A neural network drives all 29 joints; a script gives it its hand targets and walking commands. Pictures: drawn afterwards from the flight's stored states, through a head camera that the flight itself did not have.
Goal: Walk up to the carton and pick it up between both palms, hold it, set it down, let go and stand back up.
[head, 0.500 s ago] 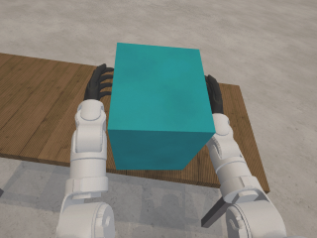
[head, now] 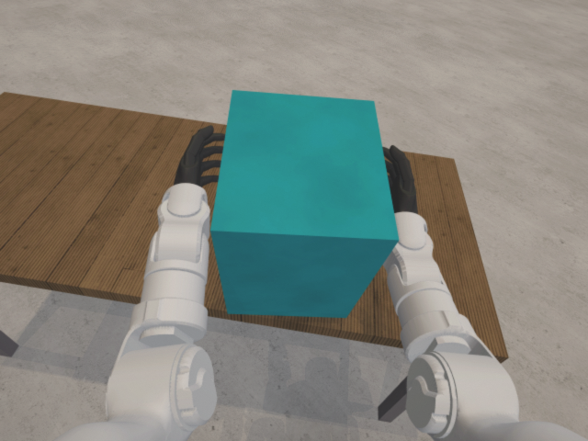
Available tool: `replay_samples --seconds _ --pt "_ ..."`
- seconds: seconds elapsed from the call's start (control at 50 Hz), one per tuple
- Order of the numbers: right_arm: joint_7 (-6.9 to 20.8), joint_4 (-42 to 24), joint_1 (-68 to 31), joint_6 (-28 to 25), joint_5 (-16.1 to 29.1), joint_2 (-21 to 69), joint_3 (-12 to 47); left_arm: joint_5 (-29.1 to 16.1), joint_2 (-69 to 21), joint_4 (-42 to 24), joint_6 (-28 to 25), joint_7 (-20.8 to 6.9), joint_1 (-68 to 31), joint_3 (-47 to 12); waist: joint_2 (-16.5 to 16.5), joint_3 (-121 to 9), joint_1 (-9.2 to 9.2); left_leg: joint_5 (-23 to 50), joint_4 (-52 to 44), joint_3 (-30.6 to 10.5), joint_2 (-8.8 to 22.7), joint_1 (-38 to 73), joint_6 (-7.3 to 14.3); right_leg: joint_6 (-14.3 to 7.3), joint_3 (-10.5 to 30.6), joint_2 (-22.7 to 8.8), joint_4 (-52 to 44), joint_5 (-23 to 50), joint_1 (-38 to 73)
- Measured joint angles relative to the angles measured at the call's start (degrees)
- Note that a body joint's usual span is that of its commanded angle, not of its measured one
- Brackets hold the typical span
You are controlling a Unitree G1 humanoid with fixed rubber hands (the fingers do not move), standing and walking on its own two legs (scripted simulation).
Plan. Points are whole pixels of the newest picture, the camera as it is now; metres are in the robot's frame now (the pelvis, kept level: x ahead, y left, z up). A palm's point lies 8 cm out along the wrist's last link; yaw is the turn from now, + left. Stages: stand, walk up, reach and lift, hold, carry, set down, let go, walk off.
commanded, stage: set down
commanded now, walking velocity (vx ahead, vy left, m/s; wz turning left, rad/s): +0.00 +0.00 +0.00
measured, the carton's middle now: (295, 215) +0.40 -0.01 +0.08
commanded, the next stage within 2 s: none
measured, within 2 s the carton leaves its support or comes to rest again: rests again in 1.68 s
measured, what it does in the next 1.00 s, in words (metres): stands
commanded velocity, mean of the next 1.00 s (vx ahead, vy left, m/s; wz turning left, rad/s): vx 0.00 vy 0.00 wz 0.00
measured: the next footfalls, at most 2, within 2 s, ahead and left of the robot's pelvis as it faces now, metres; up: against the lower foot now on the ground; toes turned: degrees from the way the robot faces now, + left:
none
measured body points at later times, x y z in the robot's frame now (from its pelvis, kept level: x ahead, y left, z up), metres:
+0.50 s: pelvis +0.01 +0.00 +0.00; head +0.02 +0.03 +0.45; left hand +0.44 +0.14 +0.11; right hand +0.41 -0.15 +0.11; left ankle +0.00 +0.11 -0.75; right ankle +0.00 -0.11 -0.75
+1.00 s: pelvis +0.02 +0.01 +0.00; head +0.04 +0.03 +0.45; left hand +0.45 +0.14 +0.09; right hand +0.42 -0.15 +0.10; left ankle +0.00 +0.11 -0.75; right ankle +0.00 -0.11 -0.75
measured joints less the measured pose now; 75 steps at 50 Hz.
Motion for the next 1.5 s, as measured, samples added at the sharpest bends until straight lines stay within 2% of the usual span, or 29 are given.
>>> replay_samples --seconds 0.32,0.68,1.16,1.5 --pt "0.6 3.3 -2.0 -1.3 -4.5 1.3 -5.1 -0.7 1.0 8.5 -5.4 0.0 -2.1 2.9 0.6 -1.3 0.35 -0.1 -0.7 0.3 0.2 -1.4 -0.2 0.0 0.3 0.2 -0.1 -0.3 -1.8" --pt "2.2 3.9 -2.8 -1.9 -8.4 2.2 -10.0 -0.8 1.2 13.9 -9.1 0.5 -3.7 4.6 1.1 -3.0 0.96 -0.8 0.1 1.2 0.2 -5.0 0.1 0.3 1.2 0.1 0.1 -0.3 -5.5" --pt "4.6 3.1 -4.9 -0.8 -16.2 4.6 -18.7 0.3 2.0 21.2 -12.6 -0.1 -7.1 8.8 1.5 -4.4 0.51 -0.8 0.3 1.7 -0.2 -8.5 0.5 0.7 1.6 -0.4 1.6 -0.8 -9.7" --pt "5.2 3.1 -6.2 -1.9 -20.0 5.5 -21.9 0.2 3.1 25.0 -16.0 -0.2 -8.5 9.9 2.1 -5.7 0.18 -1.0 0.8 2.1 -0.2 -12.6 0.4 0.7 2.0 -0.4 2.7 -1.2 -14.2"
